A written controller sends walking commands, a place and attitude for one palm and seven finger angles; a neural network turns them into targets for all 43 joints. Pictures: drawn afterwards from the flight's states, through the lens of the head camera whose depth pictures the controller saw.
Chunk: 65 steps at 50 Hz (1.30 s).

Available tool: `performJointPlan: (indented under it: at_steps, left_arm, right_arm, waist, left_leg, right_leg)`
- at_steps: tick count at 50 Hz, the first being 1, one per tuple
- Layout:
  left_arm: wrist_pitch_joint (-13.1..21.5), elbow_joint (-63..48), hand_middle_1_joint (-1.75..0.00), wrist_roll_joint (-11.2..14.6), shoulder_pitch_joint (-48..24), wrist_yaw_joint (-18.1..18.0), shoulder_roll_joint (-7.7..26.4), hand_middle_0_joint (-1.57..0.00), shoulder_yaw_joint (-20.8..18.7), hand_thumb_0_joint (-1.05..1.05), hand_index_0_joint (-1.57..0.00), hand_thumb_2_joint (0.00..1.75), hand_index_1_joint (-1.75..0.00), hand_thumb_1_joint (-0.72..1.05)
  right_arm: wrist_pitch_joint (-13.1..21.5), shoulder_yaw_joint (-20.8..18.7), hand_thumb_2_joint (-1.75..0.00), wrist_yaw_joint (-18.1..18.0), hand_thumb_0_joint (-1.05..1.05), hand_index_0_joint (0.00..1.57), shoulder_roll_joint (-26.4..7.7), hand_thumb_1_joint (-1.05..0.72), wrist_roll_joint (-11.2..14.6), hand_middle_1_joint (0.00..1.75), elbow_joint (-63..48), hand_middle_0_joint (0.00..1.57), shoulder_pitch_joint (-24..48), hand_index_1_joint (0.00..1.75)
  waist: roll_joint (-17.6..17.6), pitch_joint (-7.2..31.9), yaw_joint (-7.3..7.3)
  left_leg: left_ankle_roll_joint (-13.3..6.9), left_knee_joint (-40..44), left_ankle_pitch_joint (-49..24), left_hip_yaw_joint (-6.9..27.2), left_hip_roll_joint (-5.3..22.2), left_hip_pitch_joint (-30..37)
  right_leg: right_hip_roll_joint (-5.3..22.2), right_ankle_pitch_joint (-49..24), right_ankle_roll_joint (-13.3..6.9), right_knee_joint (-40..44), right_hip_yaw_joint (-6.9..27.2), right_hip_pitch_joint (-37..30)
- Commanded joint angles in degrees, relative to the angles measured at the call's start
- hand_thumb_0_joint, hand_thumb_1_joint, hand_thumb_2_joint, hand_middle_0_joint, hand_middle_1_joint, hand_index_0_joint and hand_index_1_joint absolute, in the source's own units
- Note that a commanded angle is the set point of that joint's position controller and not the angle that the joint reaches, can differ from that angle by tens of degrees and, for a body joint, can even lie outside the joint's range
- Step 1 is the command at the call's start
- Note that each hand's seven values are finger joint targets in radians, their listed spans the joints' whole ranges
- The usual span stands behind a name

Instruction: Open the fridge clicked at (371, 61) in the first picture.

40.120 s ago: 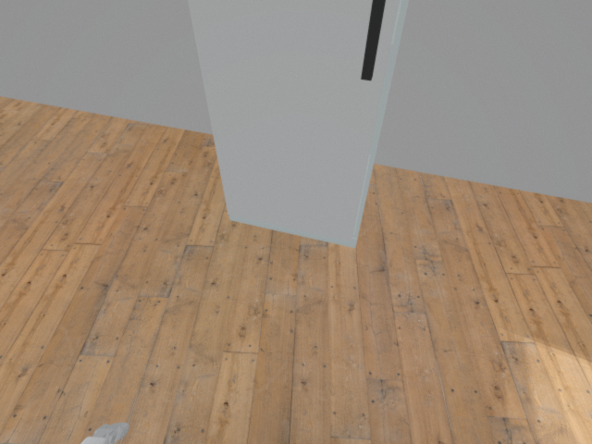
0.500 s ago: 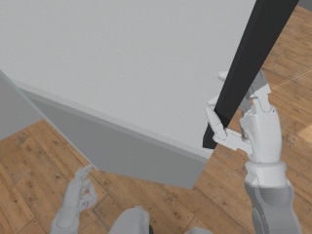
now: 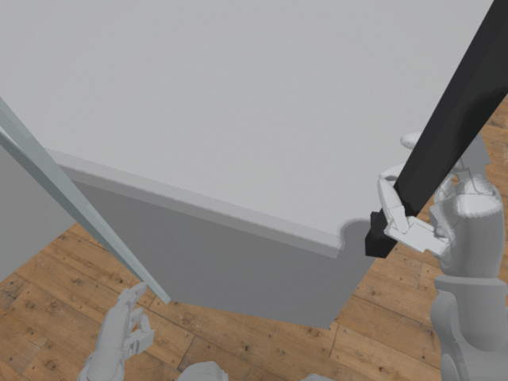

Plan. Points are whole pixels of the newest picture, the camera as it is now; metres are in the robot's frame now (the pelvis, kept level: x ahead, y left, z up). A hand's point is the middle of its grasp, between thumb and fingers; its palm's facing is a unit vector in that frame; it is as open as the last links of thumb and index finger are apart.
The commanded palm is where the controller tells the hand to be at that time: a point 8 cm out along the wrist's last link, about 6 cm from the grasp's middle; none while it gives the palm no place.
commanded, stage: walk backward, drawing the door open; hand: right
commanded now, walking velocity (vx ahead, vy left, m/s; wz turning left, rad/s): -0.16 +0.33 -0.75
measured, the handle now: (418, 158) +0.32 -0.13 +0.23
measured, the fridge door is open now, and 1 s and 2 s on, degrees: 62 76 73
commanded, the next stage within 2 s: stop walking and hold the door back in 0.32 s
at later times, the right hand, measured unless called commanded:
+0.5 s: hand (357, 332) +0.16 -0.06 +0.20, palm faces +0.47 +0.86 -0.21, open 7.3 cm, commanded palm +0.14 -0.12 +0.18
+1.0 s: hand (366, 306) +0.18 -0.07 +0.20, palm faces +0.42 +0.90 -0.13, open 6.4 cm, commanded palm +0.15 -0.13 +0.18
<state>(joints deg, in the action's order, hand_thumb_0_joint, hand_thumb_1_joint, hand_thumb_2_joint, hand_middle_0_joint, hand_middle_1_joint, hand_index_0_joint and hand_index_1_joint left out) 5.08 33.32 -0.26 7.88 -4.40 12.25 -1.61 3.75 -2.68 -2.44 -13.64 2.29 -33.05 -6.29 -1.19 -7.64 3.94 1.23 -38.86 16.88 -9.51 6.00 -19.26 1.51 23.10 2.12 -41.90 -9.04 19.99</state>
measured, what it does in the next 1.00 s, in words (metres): steps to the left, turning right: left foot, then right foot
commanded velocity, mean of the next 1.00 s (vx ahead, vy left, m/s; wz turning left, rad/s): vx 0.04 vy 0.00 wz -0.22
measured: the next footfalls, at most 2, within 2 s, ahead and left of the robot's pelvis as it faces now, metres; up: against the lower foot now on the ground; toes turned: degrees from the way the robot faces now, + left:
left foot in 0.38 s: -0.02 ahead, +0.28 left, +0.00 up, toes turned -8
right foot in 0.94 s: -0.13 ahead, +0.04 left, +0.00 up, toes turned -21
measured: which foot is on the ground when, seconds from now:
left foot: down 0.00-0.00, up 0.02-0.36, down 0.38-0.92, up 0.94-1.00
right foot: down 0.00-0.38, up 0.40-0.92, down 0.94-1.00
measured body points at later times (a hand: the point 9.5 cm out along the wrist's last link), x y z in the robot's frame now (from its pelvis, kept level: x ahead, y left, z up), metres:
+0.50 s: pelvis -0.06 +0.18 +0.02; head -0.03 +0.17 +0.47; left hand +0.17 +0.34 -0.07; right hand +0.13 -0.11 +0.21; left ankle -0.06 +0.28 -0.72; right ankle -0.06 +0.04 -0.62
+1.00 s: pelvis -0.17 +0.19 +0.02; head -0.15 +0.18 +0.47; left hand +0.05 +0.37 -0.08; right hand +0.15 -0.12 +0.21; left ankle -0.09 +0.28 -0.69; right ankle -0.20 +0.07 -0.72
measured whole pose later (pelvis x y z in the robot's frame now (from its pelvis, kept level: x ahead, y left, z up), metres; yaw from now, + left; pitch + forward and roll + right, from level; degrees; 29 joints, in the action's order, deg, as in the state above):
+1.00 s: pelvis -0.17 +0.19 +0.02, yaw -19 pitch -2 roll +0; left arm 2.1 37.8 1.1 10.5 -4.5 12.7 1.1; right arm 7.5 -3.3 -6.1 -14.0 3.2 24.5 34.3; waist -0.8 -5.4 0.4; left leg 0.0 -46.7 24.4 -4.9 3.6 -23.3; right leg 2.2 15.0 -1.7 -29.1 -5.4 11.5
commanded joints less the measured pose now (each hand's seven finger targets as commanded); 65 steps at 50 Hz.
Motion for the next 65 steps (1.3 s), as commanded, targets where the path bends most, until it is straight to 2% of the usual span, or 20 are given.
performJointPlan:
  at_steps: [1, 2, 3, 8, 15, 17, 19, 21, 22, 27, 39, 44, 47, 50, 53, 57, 59, 60, 62, 65]
  left_arm:
    - [4.4, -6.4, -0.30, -1.7, -2.1, 0.2, 5.6, -0.20, -1.5, 0.00, -0.20, 0.90, -0.30, 0.90]
    - [4.8, -7.0, -0.30, -1.1, -4.0, 0.9, 7.4, -0.20, -2.5, 0.00, -0.20, 0.90, -0.30, 0.90]
    - [5.2, -7.0, -0.30, -1.2, -3.6, 1.0, 5.1, -0.20, -1.9, 0.00, -0.20, 0.90, -0.30, 0.90]
    - [4.4, -4.9, -0.30, -0.1, -3.3, 1.3, 4.8, -0.20, -2.0, 0.00, -0.20, 0.90, -0.30, 0.90]
    - [4.3, -6.9, -0.30, 0.3, -3.9, 1.0, 3.9, -0.20, -0.2, 0.00, -0.20, 0.90, -0.30, 0.90]
    - [4.6, -6.8, -0.30, 0.3, -3.9, 1.1, 2.7, -0.20, 0.1, 0.00, -0.20, 0.90, -0.30, 0.90]
    - [4.1, -6.8, -0.30, 1.0, -5.8, 0.8, 0.0, -0.20, 0.5, 0.00, -0.20, 0.90, -0.30, 0.90]
    - [4.2, -7.2, -0.30, -0.6, -5.8, 1.6, -0.1, -0.20, 2.2, 0.00, -0.20, 0.90, -0.30, 0.90]
    - [4.2, -4.5, -0.30, 0.2, -4.7, 0.4, 1.5, -0.20, 0.0, 0.00, -0.20, 0.90, -0.30, 0.90]
    - [1.7, -3.8, -0.30, -0.5, -3.8, -1.7, 3.3, -0.20, 1.4, 0.00, -0.20, 0.90, -0.30, 0.90]
    - [-2.1, -4.4, -0.30, 0.8, -2.3, 0.1, 7.3, -0.20, 0.4, 0.00, -0.20, 0.90, -0.30, 0.90]
    - [-1.9, -2.7, -0.30, 0.9, -0.6, -0.4, 7.1, -0.20, 0.8, 0.00, -0.20, 0.90, -0.30, 0.90]
    - [-0.7, -2.8, -0.30, 1.2, -1.3, -0.8, 8.5, -0.20, 1.1, 0.00, -0.20, 0.90, -0.30, 0.90]
    - [-0.1, -0.4, -0.30, 2.2, -0.4, -0.4, 8.9, -0.20, 0.2, 0.00, -0.20, 0.90, -0.30, 0.90]
    - [-0.2, -0.1, -0.30, 2.3, 1.6, -0.7, 9.2, -0.20, 0.2, 0.00, -0.20, 0.90, -0.30, 0.90]
    - [0.1, -0.5, -0.30, 2.3, 1.1, -0.8, 8.0, -0.20, 1.3, 0.00, -0.20, 0.90, -0.30, 0.90]
    - [-0.3, -0.7, -0.30, 2.3, 1.4, -1.3, 6.3, -0.20, 0.9, 0.00, -0.20, 0.90, -0.30, 0.90]
    - [0.0, -1.7, -0.30, 2.3, 0.5, -1.3, 7.4, -0.20, 0.3, 0.00, -0.20, 0.90, -0.30, 0.90]
    - [0.8, 0.4, -0.30, 2.2, 1.5, -1.0, 7.4, -0.20, 0.0, 0.00, -0.20, 0.90, -0.30, 0.90]
    - [0.9, 0.7, -0.30, 1.5, 0.4, -1.7, 7.0, -0.20, 1.5, 0.00, -0.20, 0.90, -0.30, 0.90]
  right_arm:
    - [10.0, -1.0, -0.90, 0.5, 0.00, 0.45, -5.0, -0.90, -2.5, 1.40, -15.0, 0.45, 15.1, 1.40]
    - [10.2, -4.4, -0.90, 0.0, 0.00, 0.45, -7.4, -0.90, -2.9, 1.40, -13.3, 0.45, 14.3, 1.40]
    - [9.9, -3.7, -0.90, 0.5, 0.00, 0.45, -7.7, -0.90, -2.4, 1.40, -20.7, 0.45, 17.1, 1.40]
    - [5.3, -2.6, -0.90, -0.9, 0.00, 0.45, -4.1, -0.90, -1.6, 1.40, -13.4, 0.45, 11.0, 1.40]
    - [5.2, -4.7, -0.90, -3.0, 0.00, 0.45, -5.2, -0.90, -0.4, 1.40, -9.9, 0.45, 7.6, 1.40]
    - [5.8, -7.1, -0.90, -3.0, 0.00, 0.45, -8.0, -0.90, -0.4, 1.40, -10.8, 0.45, 6.8, 1.40]
    - [5.9, -12.2, -0.90, -3.3, 0.00, 0.45, -14.7, -0.90, -0.6, 1.40, -13.2, 0.45, 5.4, 1.40]
    - [6.7, -17.5, -0.90, -4.3, 0.00, 0.45, -18.3, -0.90, -0.6, 1.40, -16.9, 0.45, 10.2, 1.40]
    - [5.2, -13.6, -0.90, -3.2, 0.00, 0.45, -11.1, -0.90, 0.2, 1.40, -1.7, 0.45, 5.1, 1.40]
    - [6.2, -14.3, -0.90, -5.6, 0.00, 0.45, -14.3, -0.90, -0.3, 1.40, 14.1, 0.45, 22.1, 1.40]
    - [6.8, -9.5, -0.90, -4.9, 0.00, 0.45, -15.5, -0.90, 0.2, 1.40, 32.2, 0.45, 52.5, 1.40]
    - [7.4, -7.4, -0.90, -4.9, 0.00, 0.45, -13.5, -0.90, 0.2, 1.40, 38.6, 0.45, 61.6, 1.40]
    - [8.6, -3.2, -0.90, -4.5, 0.00, 0.45, -9.0, -0.90, 0.0, 1.40, 44.0, 0.45, 72.2, 1.40]
    - [8.5, -6.8, -0.90, -2.9, 0.00, 0.45, -14.9, -0.90, -0.6, 1.40, 51.4, 0.45, 78.9, 1.40]
    - [8.1, -5.1, -0.90, -1.7, 0.00, 0.45, -12.0, -0.90, -0.2, 1.40, 54.5, 0.45, 75.5, 1.40]
    - [8.7, -5.6, -0.90, -0.8, 0.00, 0.45, -12.5, -0.90, 0.0, 1.40, 51.7, 0.45, 72.7, 1.40]
    - [8.0, -9.2, -0.90, -1.3, 0.00, 0.45, -17.4, -0.90, -0.6, 1.40, 53.5, 0.45, 69.5, 1.40]
    - [7.6, -12.5, -0.90, -1.5, 0.00, 0.45, -20.6, -0.90, 0.0, 1.40, 51.2, 0.45, 69.0, 1.40]
    - [6.4, -12.2, -0.90, -1.2, 0.00, 0.45, -18.6, -0.90, -0.1, 1.40, 53.4, 0.45, 65.8, 1.40]
    - [7.3, -13.7, -0.90, -1.5, 0.00, 0.45, -19.2, -0.90, 0.3, 1.40, 49.7, 0.45, 67.2, 1.40]
  waist:
    - [14.3, 19.6, -2.31]
    - [8.5, 18.4, -3.73]
    - [8.9, 19.6, -2.08]
    - [14.7, 18.4, -3.30]
    - [17.2, 16.1, -4.18]
    - [8.8, 16.3, -4.94]
    - [-13.7, 13.6, -5.84]
    - [-11.7, 15.0, -5.46]
    - [-14.2, 15.2, -3.71]
    - [-4.1, 17.0, -4.35]
    - [-9.8, 20.3, -6.31]
    - [-5.4, 21.6, -4.22]
    - [20.2, 15.1, -3.47]
    - [7.3, 16.1, -3.99]
    - [8.9, 17.3, -4.73]
    - [7.9, 22.4, -4.96]
    - [-11.5, 22.3, -4.71]
    - [-13.3, 20.2, -5.95]
    - [-9.4, 19.5, -5.36]
    - [-12.9, 19.4, -4.81]
  left_leg:
    - [1.8, -29.5, 19.2, 12.8, -4.2, -20.2]
    - [1.8, -29.8, 13.5, 14.1, -3.7, -19.5]
    - [1.9, -31.5, 10.8, 15.5, -3.9, -16.5]
    - [2.3, -19.6, -1.2, 10.7, -5.6, -5.0]
    - [1.0, 6.7, 9.3, 4.1, -10.1, 11.6]
    - [0.0, 22.4, 0.0, 6.4, -6.3, 15.6]
    - [-8.2, 26.7, -14.2, 20.8, 12.0, 7.5]
    - [-12.1, 21.2, -29.4, 21.6, 18.6, 7.3]
    - [-8.2, 16.8, -43.7, 14.4, 13.4, 12.6]
    - [-4.5, 13.8, -56.2, 13.1, 14.0, 21.1]
    - [-7.7, 20.8, -23.4, 18.5, 17.4, 24.8]
    - [-5.1, 18.0, 9.7, 12.7, 9.3, 10.4]
    - [-0.7, -12.0, 15.4, 2.9, -5.6, -9.8]
    - [-0.4, -18.1, 9.5, 10.8, -1.6, -12.0]
    - [-0.3, -4.5, 6.1, 5.6, -3.4, -1.3]
    - [-1.3, 11.1, 2.6, 5.0, -5.2, 15.3]
    - [-8.9, 19.1, -3.6, 26.8, 10.3, 27.0]
    - [-13.8, 21.2, -14.8, 33.8, 17.6, 26.7]
    - [-12.3, 18.7, -12.2, 25.6, 15.4, 20.7]
    - [-10.1, 14.2, -25.2, 13.4, 10.6, 17.1]
  right_leg:
    - [32.1, -50.4, -11.4, 25.6, 48.7, -28.5]
    - [31.7, -44.1, -14.3, 25.5, 42.8, -24.6]
    - [26.2, -35.0, -9.7, 26.4, 41.3, -21.5]
    - [14.8, -14.8, -5.0, 28.1, 20.2, -13.8]
    - [12.3, -2.2, -6.5, 31.0, 20.9, -6.0]
    - [6.1, -2.2, -3.3, 20.6, 16.7, -4.3]
    - [-4.5, 10.0, 1.3, -13.7, 8.4, 5.3]
    - [-1.5, 12.1, 0.6, -32.2, 10.2, 15.1]
    - [-1.8, 8.7, 1.1, -36.8, 11.1, 16.9]
    - [-2.3, -0.8, 0.4, -20.8, 7.4, 12.8]
    - [-1.9, 2.2, -2.1, 1.6, 4.4, 4.6]
    - [-2.3, -2.1, -3.9, 19.5, 1.1, -12.9]
    - [21.0, 13.7, -15.0, 33.0, 32.6, -14.6]
    - [21.9, -0.1, -17.1, 27.0, 31.2, -13.8]
    - [15.9, -5.3, -12.0, 22.6, 17.1, -11.6]
    - [12.3, -14.8, -8.0, 11.3, 11.6, -7.3]
    - [2.6, -2.2, -2.5, -8.8, 3.4, 10.4]
    - [0.7, 9.4, -1.4, -19.7, 7.1, 16.6]
    - [3.0, 7.5, -1.3, -22.4, 11.9, 13.2]
    - [3.1, 2.0, -1.4, -6.6, 7.0, 4.1]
